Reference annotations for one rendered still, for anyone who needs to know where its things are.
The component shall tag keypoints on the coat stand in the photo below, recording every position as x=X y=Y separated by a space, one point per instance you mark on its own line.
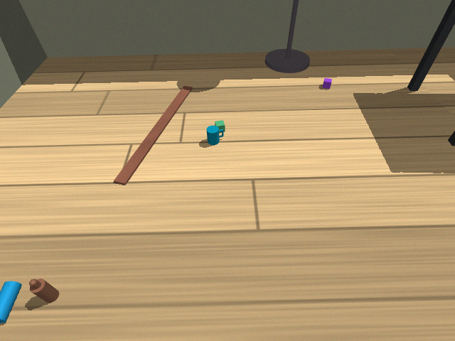
x=288 y=60

